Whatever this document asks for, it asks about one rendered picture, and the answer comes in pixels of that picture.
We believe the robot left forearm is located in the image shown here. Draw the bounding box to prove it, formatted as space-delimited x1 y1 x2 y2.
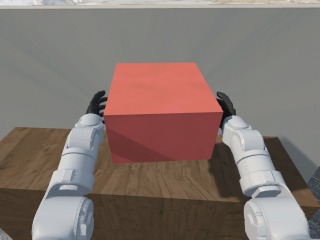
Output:
32 113 104 239

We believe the right robot upper arm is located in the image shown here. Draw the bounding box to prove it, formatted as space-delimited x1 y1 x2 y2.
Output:
244 196 320 240

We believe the left robot hand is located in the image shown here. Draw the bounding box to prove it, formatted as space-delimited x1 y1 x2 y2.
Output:
86 90 108 124

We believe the left robot upper arm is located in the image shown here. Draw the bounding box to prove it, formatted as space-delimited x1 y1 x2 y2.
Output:
32 196 94 240

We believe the carton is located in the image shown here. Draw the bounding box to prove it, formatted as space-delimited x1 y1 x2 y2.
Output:
103 62 224 164

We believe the right robot hand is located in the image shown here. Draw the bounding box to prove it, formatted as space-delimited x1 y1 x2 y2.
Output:
216 91 236 130

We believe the pedestal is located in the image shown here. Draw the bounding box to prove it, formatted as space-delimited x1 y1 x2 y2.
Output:
0 127 320 240

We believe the robot right forearm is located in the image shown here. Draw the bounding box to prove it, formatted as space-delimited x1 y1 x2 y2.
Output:
221 115 310 234

